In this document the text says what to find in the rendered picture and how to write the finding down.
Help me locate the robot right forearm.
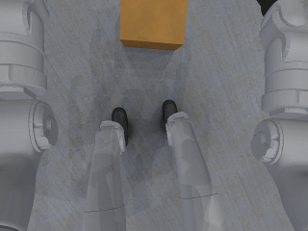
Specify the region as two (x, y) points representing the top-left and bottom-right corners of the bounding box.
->
(259, 0), (308, 121)

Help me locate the left robot upper arm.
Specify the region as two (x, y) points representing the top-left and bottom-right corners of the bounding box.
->
(0, 99), (59, 231)

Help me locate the right robot shin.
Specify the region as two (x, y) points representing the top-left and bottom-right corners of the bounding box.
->
(167, 112), (194, 128)

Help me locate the right robot upper arm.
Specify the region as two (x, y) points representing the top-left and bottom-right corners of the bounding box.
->
(250, 117), (308, 231)

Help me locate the robot right hand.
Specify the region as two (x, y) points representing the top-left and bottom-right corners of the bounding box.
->
(257, 0), (277, 16)

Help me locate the left robot thigh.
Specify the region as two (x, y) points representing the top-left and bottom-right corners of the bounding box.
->
(82, 125), (127, 231)

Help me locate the robot left forearm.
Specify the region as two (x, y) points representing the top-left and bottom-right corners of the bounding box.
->
(0, 0), (50, 100)

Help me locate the carton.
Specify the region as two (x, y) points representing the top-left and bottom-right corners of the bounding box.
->
(119, 0), (188, 51)

